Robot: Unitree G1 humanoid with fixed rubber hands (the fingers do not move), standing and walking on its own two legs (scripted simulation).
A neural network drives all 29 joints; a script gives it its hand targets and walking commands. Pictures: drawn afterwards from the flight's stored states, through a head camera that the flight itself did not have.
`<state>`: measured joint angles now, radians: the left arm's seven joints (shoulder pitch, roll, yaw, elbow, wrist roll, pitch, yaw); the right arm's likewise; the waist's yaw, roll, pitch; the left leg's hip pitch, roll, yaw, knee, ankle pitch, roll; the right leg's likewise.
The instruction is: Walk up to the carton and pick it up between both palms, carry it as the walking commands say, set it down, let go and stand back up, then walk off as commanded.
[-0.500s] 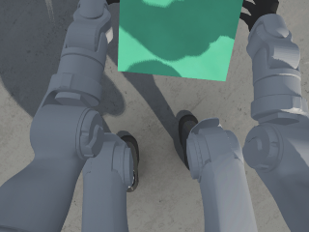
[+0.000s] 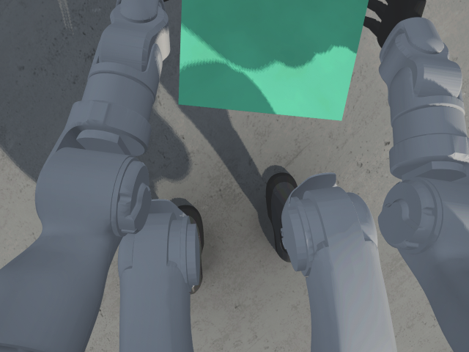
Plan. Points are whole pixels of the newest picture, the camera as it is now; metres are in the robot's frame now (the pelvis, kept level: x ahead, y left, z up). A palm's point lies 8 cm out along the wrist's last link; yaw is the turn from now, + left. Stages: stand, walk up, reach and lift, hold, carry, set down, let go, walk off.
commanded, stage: set down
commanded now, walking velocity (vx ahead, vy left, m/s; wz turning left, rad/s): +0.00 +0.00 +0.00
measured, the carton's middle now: (266, 7) +0.56 -0.11 -0.25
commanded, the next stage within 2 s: none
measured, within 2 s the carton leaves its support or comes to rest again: rests again in 1.38 s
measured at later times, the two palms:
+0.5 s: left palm out of the picture +0.57 +0.05 -0.17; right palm (396, 26) +0.50 -0.26 -0.17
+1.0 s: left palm out of the picture +0.58 +0.05 -0.18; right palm (394, 23) +0.50 -0.27 -0.18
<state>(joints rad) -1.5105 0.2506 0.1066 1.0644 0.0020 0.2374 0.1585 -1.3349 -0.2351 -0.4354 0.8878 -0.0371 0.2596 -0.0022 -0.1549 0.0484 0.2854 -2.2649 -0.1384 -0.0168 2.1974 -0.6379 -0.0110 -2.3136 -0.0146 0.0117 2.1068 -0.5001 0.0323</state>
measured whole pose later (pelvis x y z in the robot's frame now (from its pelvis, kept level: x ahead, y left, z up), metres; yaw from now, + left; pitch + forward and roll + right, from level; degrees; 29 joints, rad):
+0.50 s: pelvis +0.00 +0.00 +0.00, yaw +0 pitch +39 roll -2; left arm -1.54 0.25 0.14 1.09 0.03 0.22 0.11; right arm -1.36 -0.26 -0.44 0.95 -0.02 0.23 0.01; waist -0.15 0.04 0.34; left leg -2.24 -0.14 -0.02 2.23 -0.65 -0.02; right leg -2.29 -0.02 0.00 2.14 -0.51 0.03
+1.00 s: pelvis +0.01 +0.00 -0.01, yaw +0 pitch +39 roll -2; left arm -1.53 0.24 0.18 1.07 0.07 0.19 0.08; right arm -1.36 -0.27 -0.48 0.96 -0.04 0.20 0.04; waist -0.15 0.04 0.35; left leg -2.24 -0.14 -0.02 2.24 -0.68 -0.01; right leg -2.29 -0.01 0.01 2.15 -0.54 0.03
